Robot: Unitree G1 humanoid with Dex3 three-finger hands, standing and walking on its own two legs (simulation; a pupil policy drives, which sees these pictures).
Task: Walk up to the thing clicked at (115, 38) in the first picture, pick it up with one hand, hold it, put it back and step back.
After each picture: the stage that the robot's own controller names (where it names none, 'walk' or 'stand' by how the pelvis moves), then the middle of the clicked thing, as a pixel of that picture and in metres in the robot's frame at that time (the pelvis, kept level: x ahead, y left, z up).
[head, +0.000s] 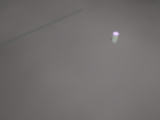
stand; (115, 37) +1.48 -0.53 -0.72
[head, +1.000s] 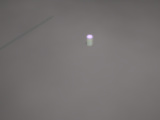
walk; (89, 40) +1.44 -0.11 -0.70
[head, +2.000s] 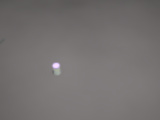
walk; (56, 69) +0.96 +0.20 -0.71
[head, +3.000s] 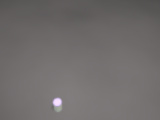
walk; (57, 105) +0.57 +0.13 -0.70
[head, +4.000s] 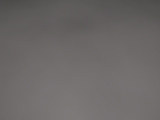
stand; out of the picture +0.35 +0.14 -0.70
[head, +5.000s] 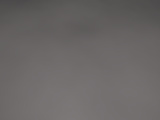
stand; out of the picture +0.31 +0.13 -0.72
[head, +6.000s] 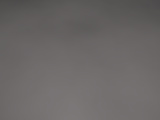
stand; out of the picture +0.31 +0.12 -0.72
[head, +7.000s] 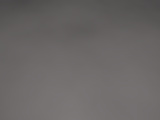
stand; out of the picture +0.32 +0.13 -0.73
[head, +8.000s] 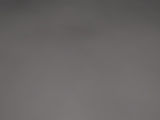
stand; out of the picture +0.32 +0.13 -0.73
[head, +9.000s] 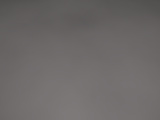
go down; out of the picture +0.32 +0.13 -0.72
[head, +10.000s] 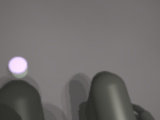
go down; (19, 68) +0.40 +0.18 -0.29
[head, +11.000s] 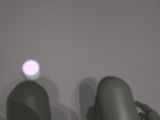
close in; (32, 70) +0.40 +0.17 -0.31
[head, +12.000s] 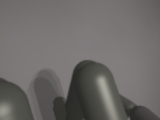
close in; out of the picture +0.39 +0.21 -0.22
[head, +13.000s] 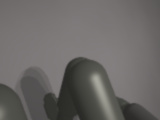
close; out of the picture +0.40 +0.23 -0.21
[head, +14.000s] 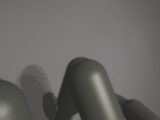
lift; out of the picture +0.38 +0.21 -0.23
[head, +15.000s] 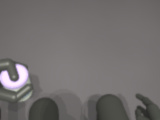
lift; (18, 84) +0.32 +0.19 -0.02
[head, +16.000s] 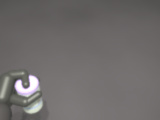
hold; (30, 95) +0.31 +0.16 +0.00
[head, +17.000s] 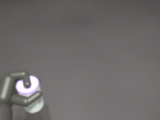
hold; (31, 94) +0.31 +0.17 +0.01
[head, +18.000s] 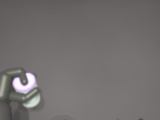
crouch; (27, 90) +0.34 +0.16 -0.06
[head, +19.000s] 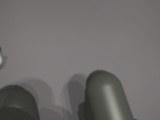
lower; out of the picture +0.45 +0.23 -0.11
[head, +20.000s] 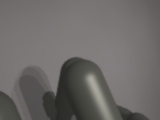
lower; out of the picture +0.42 +0.26 -0.23
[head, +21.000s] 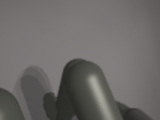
lower; out of the picture +0.42 +0.26 -0.23
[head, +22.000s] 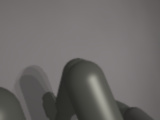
lower; out of the picture +0.42 +0.26 -0.23
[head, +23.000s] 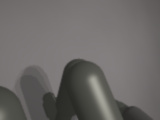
lower; out of the picture +0.41 +0.26 -0.23
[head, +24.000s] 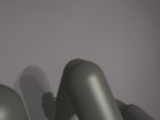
open; out of the picture +0.40 +0.24 -0.23
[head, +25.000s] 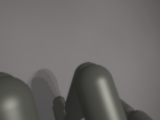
stand; out of the picture +0.39 +0.23 -0.23
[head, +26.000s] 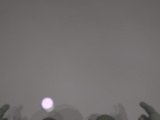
stand; (48, 105) +0.37 +0.16 -0.56
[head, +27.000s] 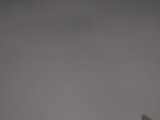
stand; out of the picture +0.34 +0.15 -0.66
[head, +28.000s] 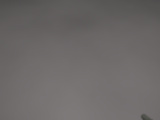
stand; out of the picture +0.35 +0.15 -0.67
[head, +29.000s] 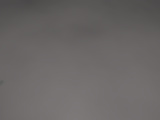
stand; out of the picture +0.36 +0.13 -0.72
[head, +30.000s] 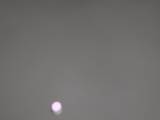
walk; (57, 108) +0.41 +0.13 -0.70
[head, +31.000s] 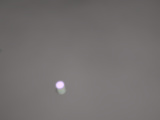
walk; (60, 87) +0.64 +0.18 -0.71
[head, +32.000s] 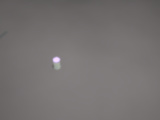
stand; (56, 63) +0.98 +0.17 -0.70
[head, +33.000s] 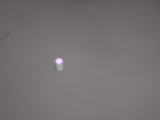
stand; (59, 64) +0.97 +0.14 -0.71
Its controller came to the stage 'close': yes
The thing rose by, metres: 0.71
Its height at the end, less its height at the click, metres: +0.00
